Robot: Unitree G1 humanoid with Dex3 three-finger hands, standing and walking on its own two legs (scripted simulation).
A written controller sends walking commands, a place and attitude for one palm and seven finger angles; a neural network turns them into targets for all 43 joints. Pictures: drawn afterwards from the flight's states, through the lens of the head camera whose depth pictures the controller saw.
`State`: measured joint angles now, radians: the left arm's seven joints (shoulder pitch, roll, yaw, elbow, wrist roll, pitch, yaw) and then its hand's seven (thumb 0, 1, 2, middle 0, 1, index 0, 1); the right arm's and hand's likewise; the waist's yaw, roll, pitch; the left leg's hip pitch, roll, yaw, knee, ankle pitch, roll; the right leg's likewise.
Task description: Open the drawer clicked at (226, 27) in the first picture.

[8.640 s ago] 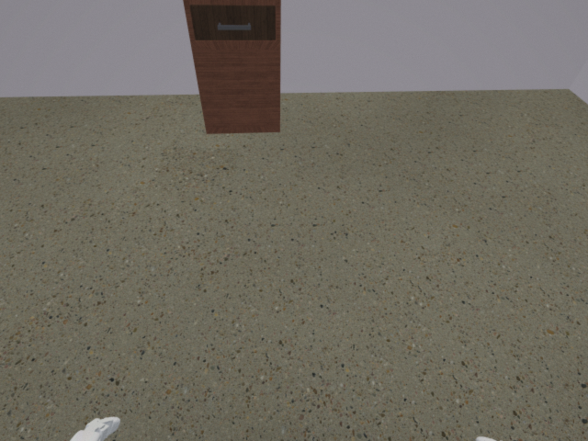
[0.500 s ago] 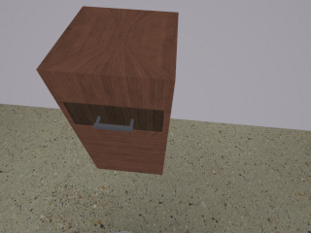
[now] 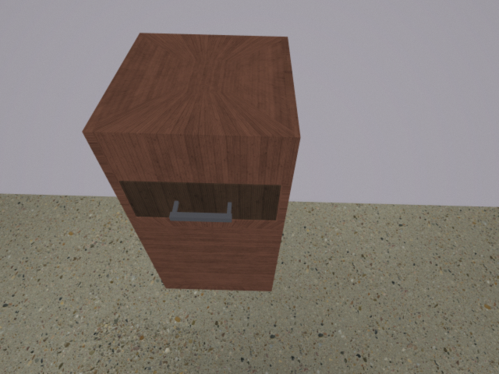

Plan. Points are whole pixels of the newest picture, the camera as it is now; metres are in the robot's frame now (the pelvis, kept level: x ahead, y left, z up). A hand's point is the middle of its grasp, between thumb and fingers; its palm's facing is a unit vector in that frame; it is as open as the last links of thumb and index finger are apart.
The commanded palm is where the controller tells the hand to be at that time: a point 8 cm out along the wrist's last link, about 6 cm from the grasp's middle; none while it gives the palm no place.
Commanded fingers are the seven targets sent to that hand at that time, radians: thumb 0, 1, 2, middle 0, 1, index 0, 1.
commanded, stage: come to a stop and stand still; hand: left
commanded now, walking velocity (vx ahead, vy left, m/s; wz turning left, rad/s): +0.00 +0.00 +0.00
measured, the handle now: (201, 211) +0.50 +0.16 -0.16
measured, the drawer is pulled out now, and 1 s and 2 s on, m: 0.00 0.00 0.00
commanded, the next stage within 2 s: look again from close up in 0.20 s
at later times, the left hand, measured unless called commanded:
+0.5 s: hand out of the picture +0.01 +0.15 -0.17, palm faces +0.01 -0.98 -0.19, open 7.3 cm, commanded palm none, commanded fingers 0.00 0.90 0.90 -0.20 -0.30 -0.20 -0.30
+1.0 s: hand out of the picture +0.03 +0.10 -0.17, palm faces +0.05 -0.98 -0.20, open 7.4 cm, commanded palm none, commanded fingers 0.00 0.90 0.90 -0.20 -0.30 -0.20 -0.30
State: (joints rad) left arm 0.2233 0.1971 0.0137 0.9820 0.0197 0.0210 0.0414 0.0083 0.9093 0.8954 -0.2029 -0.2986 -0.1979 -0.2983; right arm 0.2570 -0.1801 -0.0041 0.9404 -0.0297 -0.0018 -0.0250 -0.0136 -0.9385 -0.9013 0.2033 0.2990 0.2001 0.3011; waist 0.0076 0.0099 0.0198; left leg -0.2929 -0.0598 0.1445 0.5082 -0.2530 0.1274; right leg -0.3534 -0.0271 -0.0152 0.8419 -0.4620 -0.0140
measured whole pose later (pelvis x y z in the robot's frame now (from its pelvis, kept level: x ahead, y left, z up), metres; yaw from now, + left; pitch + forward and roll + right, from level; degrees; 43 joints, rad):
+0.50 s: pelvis +0.02 -0.01 +0.01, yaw +1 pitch +2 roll +1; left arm 0.29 0.14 -0.02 1.11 0.01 0.00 0.04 0.01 0.92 0.90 -0.20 -0.30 -0.20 -0.30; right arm 0.33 -0.14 0.02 1.11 -0.02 -0.02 -0.03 0.00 -0.91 -0.90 0.20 0.30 0.20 0.30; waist -0.01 0.00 0.01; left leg -0.23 -0.08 0.13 0.41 -0.22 0.10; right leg -0.15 -0.01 -0.03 0.47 -0.35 -0.02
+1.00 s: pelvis +0.06 -0.06 +0.00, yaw +1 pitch +2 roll +3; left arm 0.32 0.11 -0.02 1.14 0.01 -0.01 0.06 0.01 0.91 0.90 -0.20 -0.30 -0.20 -0.30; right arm 0.27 -0.15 0.02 1.14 -0.01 -0.02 -0.06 0.01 -0.93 -0.90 0.20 0.30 0.20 0.30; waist 0.01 -0.02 0.01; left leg -0.17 -0.04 0.11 0.44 -0.29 0.03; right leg -0.07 0.03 -0.05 0.45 -0.41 -0.08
